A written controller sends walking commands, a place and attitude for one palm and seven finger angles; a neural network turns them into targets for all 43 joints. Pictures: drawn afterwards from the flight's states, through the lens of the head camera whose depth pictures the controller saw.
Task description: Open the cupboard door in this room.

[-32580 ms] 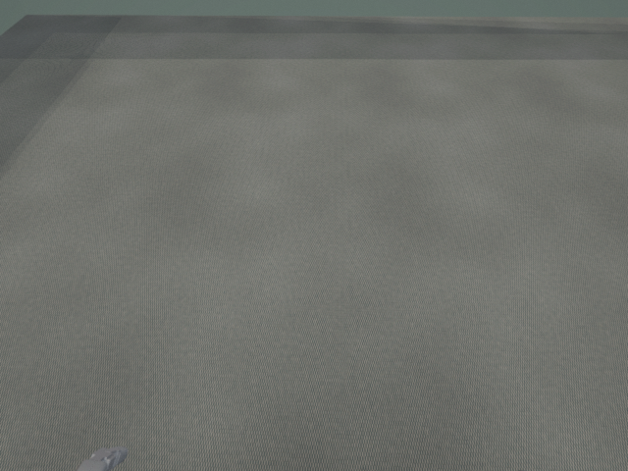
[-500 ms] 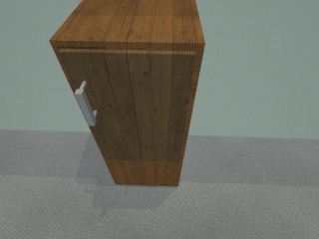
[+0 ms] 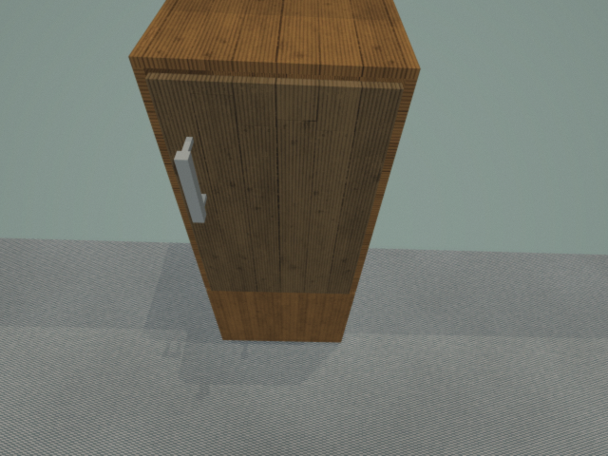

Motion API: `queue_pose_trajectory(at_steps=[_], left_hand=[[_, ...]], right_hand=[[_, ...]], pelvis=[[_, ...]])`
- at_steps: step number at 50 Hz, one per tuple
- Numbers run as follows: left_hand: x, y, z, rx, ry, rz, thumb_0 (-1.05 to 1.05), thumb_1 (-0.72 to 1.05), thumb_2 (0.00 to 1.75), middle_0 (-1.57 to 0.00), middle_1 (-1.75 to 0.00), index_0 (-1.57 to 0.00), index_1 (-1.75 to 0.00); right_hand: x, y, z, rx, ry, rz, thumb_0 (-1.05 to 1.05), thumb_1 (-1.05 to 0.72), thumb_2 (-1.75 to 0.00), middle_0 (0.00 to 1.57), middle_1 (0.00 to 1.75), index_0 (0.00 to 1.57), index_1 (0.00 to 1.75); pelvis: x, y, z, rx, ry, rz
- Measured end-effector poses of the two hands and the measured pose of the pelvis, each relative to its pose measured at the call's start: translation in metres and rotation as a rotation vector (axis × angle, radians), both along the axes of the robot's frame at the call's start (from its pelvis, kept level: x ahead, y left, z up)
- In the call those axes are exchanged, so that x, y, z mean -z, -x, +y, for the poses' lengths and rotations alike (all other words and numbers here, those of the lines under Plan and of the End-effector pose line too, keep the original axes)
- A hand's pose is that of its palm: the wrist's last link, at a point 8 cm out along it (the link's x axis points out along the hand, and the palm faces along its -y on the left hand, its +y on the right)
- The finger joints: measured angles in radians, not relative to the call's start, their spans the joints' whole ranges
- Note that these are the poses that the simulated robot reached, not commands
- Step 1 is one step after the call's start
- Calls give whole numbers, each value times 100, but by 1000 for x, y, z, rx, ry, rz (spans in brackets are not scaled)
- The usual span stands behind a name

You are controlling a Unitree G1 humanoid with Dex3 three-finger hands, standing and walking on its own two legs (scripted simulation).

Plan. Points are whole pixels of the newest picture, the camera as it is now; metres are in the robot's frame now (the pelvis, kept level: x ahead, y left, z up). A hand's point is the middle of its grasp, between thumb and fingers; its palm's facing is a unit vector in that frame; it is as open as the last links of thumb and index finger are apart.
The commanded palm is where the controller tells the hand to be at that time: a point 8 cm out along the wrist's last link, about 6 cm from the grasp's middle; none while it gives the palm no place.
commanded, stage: come to a stop and stand still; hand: left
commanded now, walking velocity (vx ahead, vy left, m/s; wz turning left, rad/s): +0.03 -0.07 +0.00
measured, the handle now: (194, 181) +0.52 +0.23 +0.03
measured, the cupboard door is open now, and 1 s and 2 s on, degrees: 0 0 0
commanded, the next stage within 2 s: look again from close up in 1.44 s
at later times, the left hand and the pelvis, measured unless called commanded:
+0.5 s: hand out of the picture +0.03 +0.15 -0.18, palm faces +0.02 -0.98 -0.19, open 7.3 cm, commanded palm none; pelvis +0.01 -0.02 -0.01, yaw +0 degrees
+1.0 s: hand out of the picture -0.04 +0.20 -0.18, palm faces +0.00 -0.98 -0.17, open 7.4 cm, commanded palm none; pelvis -0.03 +0.03 +0.00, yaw -1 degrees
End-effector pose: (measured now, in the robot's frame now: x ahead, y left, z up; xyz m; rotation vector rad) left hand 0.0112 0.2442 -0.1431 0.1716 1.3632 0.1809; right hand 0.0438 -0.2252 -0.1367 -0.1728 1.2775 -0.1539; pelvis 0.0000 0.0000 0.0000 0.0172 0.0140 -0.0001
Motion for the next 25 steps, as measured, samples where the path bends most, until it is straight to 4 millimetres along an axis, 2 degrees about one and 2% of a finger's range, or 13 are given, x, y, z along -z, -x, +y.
queue_pose_trajectory(at_steps=[7, 11, 14, 18, 25], left_hand=[[0, -3, -34, 41, 16, -1, 0, 91, 90, -20, -30, -20, -30], [-1, -1, -47, 48, 14, 3, 1, 92, 90, -20, -30, -20, -30], [3, -4, -54, 41, 19, -8, 1, 92, 90, -20, -30, -20, -30], [8, -9, -55, 19, 26, -26, 1, 92, 90, -20, -30, -21, -30], [9, -10, -45, 18, 37, -50, 1, 92, 90, -20, -30, -20, -30]], right_hand=[[13, 40, -16, 48, -32, 95, 1, -93, -90, 20, 30, 20, 30], [15, 50, -26, 49, -30, 127, 1, -92, -90, 20, 30, 20, 30], [16, 46, -30, 51, -18, 118, 1, -92, -90, 20, 30, 20, 30], [11, 30, -30, 45, -2, 84, 1, -91, -90, 20, 30, 20, 30], [3, -5, -24, 33, 19, -22, 1, -92, -90, 20, 30, 20, 30]], pelvis=[[3, 1, -17, 6, -10, -1], [5, -5, -25, -3, 18, 13], [8, -12, -28, -7, 35, 9], [8, -17, -30, -8, 26, -11], [6, -14, -20, 8, 27, -37]])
